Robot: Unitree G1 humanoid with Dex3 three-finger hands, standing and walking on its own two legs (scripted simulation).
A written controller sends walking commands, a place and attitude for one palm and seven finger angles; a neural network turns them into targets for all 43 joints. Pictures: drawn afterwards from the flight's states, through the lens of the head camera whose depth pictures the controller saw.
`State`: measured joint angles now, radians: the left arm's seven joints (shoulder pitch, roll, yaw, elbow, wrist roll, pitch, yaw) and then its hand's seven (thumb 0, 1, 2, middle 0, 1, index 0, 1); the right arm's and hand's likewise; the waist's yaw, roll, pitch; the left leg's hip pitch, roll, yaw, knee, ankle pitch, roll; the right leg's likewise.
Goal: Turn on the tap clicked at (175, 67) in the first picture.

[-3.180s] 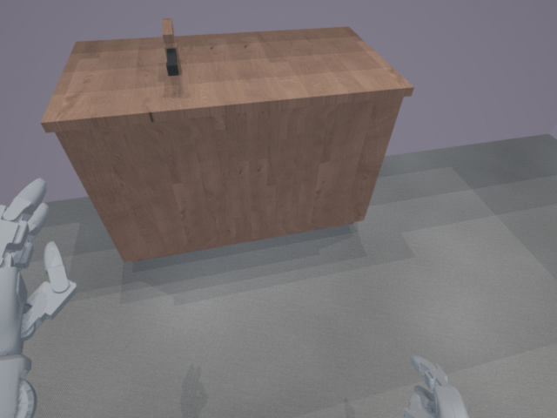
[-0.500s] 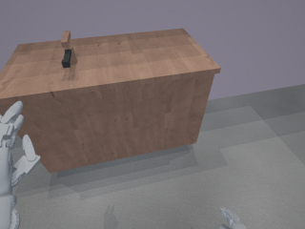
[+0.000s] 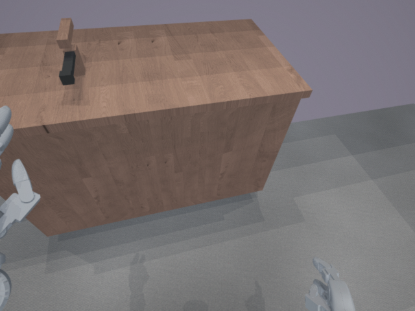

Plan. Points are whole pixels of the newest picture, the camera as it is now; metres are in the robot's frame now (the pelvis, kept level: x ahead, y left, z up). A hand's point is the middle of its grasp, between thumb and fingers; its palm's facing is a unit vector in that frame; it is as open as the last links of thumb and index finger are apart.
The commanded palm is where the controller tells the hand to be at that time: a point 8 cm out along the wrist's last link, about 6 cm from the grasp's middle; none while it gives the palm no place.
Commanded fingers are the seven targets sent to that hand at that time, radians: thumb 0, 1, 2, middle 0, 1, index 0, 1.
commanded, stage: take the last steps up to it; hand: left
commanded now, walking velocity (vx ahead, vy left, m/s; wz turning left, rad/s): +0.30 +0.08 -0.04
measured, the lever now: (67, 77) +0.64 +0.41 +0.07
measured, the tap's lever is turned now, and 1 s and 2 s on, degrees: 0 0 0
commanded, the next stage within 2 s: come to a stop and stand still in 0.72 s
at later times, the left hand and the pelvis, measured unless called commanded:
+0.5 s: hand (82, 140) +0.33 +0.23 +0.17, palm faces +0.37 -0.82 -0.43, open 7.4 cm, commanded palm +0.27 +0.28 +0.19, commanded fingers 0.00 0.90 0.90 -0.20 -0.30 -0.20 -0.30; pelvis +0.11 +0.00 +0.01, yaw +0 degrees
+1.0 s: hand (78, 100) +0.41 +0.26 +0.18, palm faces +0.38 -0.80 -0.47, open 7.4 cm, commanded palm +0.36 +0.30 +0.19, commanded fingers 0.00 0.90 0.90 -0.20 -0.30 -0.20 -0.30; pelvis +0.20 +0.02 +0.00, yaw -1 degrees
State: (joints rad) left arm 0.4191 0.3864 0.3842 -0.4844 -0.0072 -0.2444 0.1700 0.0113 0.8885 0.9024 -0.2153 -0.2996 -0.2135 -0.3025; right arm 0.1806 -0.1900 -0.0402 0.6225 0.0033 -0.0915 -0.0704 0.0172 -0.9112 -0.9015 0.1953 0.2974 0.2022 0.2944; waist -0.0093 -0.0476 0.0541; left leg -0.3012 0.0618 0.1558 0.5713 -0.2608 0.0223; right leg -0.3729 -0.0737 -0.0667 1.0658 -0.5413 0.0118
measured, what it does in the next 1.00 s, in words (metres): walks ahead: right foot, then left foot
